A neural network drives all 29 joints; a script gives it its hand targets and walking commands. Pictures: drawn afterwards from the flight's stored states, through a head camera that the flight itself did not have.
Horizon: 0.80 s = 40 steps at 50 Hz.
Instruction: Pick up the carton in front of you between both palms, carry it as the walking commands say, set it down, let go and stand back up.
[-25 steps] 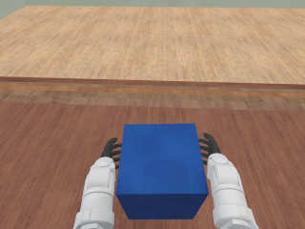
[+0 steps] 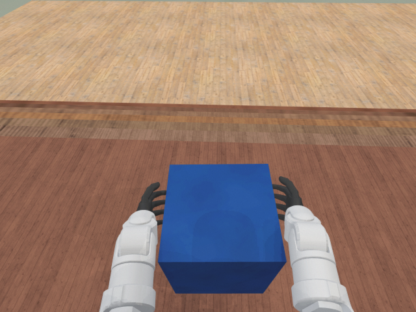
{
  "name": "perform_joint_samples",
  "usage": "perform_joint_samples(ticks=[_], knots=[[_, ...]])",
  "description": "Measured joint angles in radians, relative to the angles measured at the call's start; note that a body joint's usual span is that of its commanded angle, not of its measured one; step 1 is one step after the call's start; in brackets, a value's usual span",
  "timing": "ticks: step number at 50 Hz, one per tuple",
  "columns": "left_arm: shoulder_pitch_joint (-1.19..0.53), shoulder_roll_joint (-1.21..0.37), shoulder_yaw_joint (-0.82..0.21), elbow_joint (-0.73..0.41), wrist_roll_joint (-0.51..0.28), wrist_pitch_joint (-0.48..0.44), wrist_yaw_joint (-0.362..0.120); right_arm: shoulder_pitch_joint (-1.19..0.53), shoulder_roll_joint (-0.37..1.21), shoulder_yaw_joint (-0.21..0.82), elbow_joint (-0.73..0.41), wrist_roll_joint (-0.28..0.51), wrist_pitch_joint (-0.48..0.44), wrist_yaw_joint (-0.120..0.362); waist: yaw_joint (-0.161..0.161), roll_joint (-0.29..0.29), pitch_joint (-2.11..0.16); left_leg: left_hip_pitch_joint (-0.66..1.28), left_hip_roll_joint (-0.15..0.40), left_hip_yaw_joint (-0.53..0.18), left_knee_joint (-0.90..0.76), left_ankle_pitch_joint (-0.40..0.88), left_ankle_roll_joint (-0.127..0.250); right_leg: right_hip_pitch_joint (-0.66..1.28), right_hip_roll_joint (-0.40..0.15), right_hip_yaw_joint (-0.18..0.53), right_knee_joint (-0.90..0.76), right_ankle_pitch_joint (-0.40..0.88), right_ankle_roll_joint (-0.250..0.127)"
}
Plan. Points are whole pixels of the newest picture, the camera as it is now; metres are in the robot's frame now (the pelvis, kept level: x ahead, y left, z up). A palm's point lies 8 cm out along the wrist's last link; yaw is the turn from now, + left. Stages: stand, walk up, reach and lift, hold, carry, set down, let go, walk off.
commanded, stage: reach and lift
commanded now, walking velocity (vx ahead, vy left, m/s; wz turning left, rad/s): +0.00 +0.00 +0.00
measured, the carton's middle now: (219, 232) +0.30 +0.00 -0.05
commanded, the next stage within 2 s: hold in 0.36 s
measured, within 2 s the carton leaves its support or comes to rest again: neither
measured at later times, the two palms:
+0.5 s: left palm (145, 216) +0.28 +0.14 +0.04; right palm (298, 210) +0.29 -0.15 +0.05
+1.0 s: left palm (144, 217) +0.28 +0.15 +0.05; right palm (299, 212) +0.29 -0.15 +0.05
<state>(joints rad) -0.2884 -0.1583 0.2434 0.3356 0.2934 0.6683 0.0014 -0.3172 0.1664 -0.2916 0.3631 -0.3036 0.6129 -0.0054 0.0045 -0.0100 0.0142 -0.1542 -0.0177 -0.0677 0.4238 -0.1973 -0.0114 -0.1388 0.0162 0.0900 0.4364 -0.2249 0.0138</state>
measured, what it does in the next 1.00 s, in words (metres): stands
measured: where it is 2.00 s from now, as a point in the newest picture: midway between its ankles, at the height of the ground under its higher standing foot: outside the picture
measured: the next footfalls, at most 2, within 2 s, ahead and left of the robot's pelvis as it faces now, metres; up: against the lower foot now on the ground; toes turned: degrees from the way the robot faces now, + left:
left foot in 1.74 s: +0.17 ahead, +0.09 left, +0.00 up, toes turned +8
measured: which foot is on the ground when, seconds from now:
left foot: down 0.00-1.00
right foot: down 0.00-1.00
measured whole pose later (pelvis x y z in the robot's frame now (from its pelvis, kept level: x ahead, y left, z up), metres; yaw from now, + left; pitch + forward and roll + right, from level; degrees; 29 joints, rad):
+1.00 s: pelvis -0.01 +0.00 +0.00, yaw +0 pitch -8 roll +0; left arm -0.29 -0.16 0.22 0.26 0.28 0.78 0.00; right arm -0.31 0.16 -0.27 0.28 -0.30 0.72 0.00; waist 0.00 -0.01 0.03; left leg -0.08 -0.02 -0.07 0.39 -0.18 -0.01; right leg -0.06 0.01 0.09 0.40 -0.21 0.01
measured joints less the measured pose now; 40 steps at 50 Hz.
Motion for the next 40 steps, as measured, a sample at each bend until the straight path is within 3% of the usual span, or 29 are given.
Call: perform_joint_samples(ticks=[19, 26, 40], knots=[[0.047, 0.011, -0.045, -0.063, -0.023, 0.049, 0.007, 0.044, -0.012, 0.053, -0.062, 0.023, 0.053, -0.007, 0.001, 0.002, 0.001, 0.06, 0.004, -0.007, -0.047, 0.011, -0.003, 0.06, 0.001, -0.005, -0.043, 0.008, -0.005], [0.084, 0.018, -0.084, -0.141, -0.046, 0.093, 0.014, 0.083, -0.02, 0.092, -0.146, 0.045, 0.102, -0.012, -0.007, 0.003, -0.007, 0.091, 0.005, -0.011, -0.075, 0.025, -0.004, 0.094, -0.001, -0.009, -0.076, 0.023, -0.004], [0.024, 0.006, -0.042, -0.096, -0.019, 0.118, 0.002, 0.026, -0.008, 0.043, -0.099, 0.017, 0.12, 0.001, -0.005, 0.001, 0.019, 0.078, 0.002, -0.006, -0.038, 0.023, -0.002, 0.078, 0.0, -0.004, -0.035, 0.021, -0.003]])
